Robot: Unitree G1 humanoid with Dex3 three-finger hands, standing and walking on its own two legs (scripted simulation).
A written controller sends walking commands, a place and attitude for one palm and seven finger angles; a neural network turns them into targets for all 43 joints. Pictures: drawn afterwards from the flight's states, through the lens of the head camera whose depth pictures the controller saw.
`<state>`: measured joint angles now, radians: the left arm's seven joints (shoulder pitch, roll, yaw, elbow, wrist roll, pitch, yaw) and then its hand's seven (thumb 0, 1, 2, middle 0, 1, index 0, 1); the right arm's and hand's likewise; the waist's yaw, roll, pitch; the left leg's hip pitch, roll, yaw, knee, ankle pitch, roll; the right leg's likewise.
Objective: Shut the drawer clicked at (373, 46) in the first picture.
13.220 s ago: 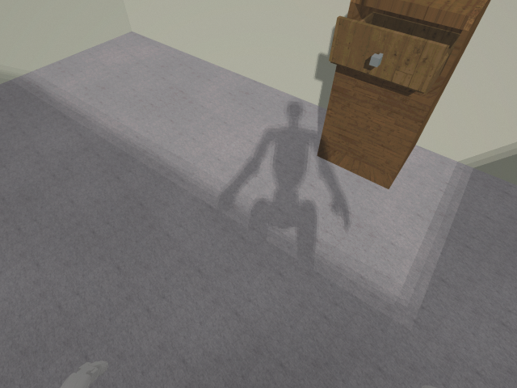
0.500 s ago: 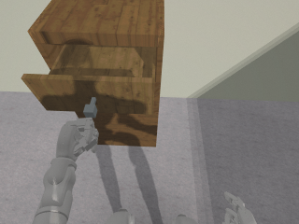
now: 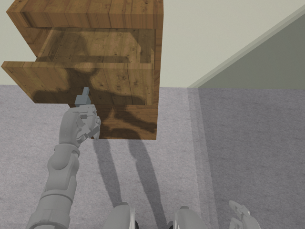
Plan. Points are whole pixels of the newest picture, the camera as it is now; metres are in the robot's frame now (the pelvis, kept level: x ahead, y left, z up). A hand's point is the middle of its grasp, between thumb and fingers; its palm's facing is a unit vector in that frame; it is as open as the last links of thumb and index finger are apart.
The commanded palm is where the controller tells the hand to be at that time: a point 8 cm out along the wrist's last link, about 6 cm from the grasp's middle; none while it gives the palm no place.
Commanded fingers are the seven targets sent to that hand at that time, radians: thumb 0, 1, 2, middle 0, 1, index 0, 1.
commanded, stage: bring the fist close to the handle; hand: left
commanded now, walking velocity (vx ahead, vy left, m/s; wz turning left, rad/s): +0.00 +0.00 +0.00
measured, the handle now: (84, 97) +0.45 +0.20 +0.04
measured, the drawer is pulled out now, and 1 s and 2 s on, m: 0.16 0.11 0.00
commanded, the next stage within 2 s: push the drawer shut in 0.22 s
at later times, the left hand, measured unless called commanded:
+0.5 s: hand (95, 123) +0.37 +0.16 +0.04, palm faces -0.02 -1.00 -0.04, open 3.3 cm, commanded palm +0.36 +0.21 +0.04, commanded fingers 0.00 0.90 0.90 -1.40 -1.60 -1.40 -1.60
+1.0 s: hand (101, 100) +0.45 +0.15 +0.04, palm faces -0.01 -1.00 -0.05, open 3.3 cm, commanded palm +0.43 +0.20 +0.04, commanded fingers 0.00 0.90 0.90 -1.40 -1.60 -1.40 -1.60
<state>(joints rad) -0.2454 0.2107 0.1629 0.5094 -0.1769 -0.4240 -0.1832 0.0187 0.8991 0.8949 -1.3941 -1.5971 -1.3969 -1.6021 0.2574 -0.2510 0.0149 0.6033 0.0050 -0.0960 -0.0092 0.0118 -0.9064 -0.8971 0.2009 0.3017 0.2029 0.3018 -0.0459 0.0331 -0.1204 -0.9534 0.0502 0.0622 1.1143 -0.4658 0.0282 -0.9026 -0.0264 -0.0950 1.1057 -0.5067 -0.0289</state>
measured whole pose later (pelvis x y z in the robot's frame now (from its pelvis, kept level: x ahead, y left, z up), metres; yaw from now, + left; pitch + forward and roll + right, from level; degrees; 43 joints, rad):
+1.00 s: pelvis -0.01 +0.00 -0.01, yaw +0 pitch +21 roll -2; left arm -0.65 0.30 0.25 0.93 -0.12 -0.47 -0.15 0.02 0.90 0.89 -1.40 -1.60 -1.40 -1.60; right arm 0.30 -0.26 0.02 0.66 -0.01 -0.05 -0.01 0.01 -0.91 -0.90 0.20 0.30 0.20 0.30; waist -0.10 0.03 -0.12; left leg -1.05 0.05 0.04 1.15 -0.46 0.03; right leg -0.99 -0.02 -0.11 1.13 -0.50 -0.03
